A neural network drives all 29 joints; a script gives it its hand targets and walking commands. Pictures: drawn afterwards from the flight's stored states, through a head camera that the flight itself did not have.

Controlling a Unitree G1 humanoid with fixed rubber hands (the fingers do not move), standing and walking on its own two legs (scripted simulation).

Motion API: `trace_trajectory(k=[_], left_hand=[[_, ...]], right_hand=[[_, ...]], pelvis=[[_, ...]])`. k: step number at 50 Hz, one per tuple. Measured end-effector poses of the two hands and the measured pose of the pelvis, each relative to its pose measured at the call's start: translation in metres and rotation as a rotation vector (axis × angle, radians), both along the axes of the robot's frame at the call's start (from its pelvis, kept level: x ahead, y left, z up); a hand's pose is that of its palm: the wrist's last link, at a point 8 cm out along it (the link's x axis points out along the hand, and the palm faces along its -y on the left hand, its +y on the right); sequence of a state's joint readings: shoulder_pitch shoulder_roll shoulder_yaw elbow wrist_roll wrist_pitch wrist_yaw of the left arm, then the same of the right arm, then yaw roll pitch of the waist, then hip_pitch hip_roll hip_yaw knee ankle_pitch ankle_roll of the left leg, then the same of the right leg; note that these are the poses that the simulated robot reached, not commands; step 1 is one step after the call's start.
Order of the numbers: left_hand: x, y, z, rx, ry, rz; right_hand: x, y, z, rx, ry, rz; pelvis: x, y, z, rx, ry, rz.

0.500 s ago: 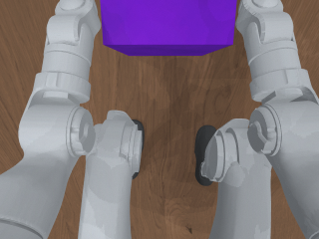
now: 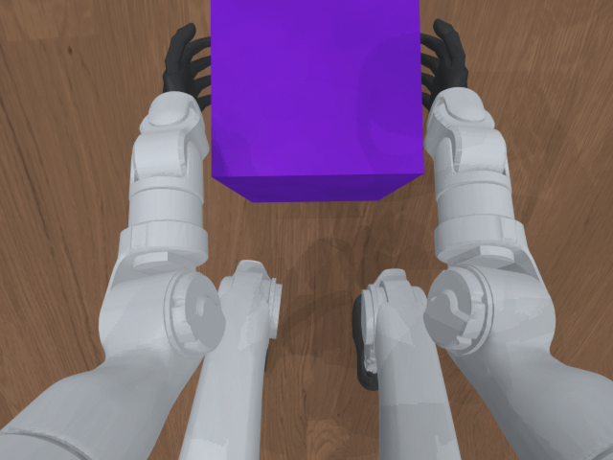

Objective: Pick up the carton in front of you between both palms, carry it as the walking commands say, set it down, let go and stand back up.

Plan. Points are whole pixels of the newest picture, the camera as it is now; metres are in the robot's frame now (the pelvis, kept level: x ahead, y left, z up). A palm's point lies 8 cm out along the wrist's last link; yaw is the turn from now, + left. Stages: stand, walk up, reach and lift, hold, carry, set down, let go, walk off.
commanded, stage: reach and lift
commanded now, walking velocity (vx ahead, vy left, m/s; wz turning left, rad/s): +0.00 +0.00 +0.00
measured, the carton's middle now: (314, 117) +0.51 +0.03 -0.13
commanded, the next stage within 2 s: none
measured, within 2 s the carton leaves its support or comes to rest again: neither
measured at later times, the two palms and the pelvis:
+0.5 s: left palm (120, 60) +0.46 +0.17 +0.10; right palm (545, 64) +0.47 -0.13 +0.10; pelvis +0.04 +0.00 +0.13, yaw +0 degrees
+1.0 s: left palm out of the picture +0.41 +0.16 +0.25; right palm out of the picture +0.42 -0.14 +0.25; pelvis +0.09 +0.00 +0.26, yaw +1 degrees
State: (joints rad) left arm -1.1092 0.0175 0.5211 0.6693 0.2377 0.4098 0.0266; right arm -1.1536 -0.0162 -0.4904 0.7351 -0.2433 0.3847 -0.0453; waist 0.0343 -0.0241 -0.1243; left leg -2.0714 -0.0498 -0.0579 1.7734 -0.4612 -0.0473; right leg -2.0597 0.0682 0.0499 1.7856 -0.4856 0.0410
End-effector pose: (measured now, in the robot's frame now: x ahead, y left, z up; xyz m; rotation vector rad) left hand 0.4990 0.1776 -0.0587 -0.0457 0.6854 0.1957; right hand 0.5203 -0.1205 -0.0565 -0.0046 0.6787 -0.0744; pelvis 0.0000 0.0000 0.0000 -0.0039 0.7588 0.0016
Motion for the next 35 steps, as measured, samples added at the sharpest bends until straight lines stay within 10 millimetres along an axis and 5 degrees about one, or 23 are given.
trace_trajectory(k=[35], left_hand=[[-0.061, -0.014, 0.218, -0.011, 0.006, -0.026]], right_hand=[[-0.071, -0.015, 0.217, 0.013, 0.007, -0.045]], pelvis=[[0.063, -0.002, 0.186, 0.005, -0.289, 0.003]])
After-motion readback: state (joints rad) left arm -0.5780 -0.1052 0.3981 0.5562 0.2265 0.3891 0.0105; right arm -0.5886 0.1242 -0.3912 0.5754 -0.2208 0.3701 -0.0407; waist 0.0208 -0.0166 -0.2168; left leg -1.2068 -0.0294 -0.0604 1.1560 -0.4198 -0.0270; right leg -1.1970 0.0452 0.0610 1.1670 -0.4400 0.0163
